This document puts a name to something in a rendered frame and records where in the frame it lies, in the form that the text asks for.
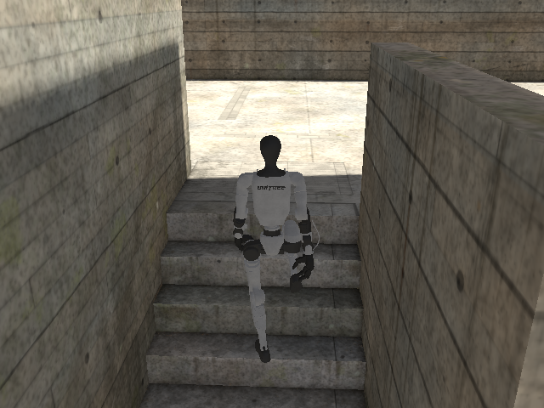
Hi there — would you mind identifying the robot right thigh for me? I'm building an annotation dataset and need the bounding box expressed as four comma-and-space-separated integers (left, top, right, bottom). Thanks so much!
282, 220, 301, 253

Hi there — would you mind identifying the robot right upper arm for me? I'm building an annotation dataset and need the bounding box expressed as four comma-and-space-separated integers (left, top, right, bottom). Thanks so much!
289, 172, 308, 220

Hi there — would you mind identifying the right robot shin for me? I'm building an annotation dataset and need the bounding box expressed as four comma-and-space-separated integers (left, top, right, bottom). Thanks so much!
286, 252, 298, 276

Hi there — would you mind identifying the robot right hand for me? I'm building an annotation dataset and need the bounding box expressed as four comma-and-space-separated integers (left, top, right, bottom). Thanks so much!
292, 254, 314, 281

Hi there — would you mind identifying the robot left hand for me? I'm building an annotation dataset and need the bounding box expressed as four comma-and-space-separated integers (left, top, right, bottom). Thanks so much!
235, 235, 254, 251

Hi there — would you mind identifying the robot left upper arm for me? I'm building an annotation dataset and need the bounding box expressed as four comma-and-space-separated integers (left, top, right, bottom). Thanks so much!
235, 173, 253, 219

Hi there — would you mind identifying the right robot forearm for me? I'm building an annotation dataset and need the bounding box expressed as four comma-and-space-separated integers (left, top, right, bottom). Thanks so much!
298, 208, 314, 255

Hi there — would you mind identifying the left robot forearm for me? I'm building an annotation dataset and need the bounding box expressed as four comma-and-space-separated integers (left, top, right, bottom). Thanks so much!
233, 207, 246, 239

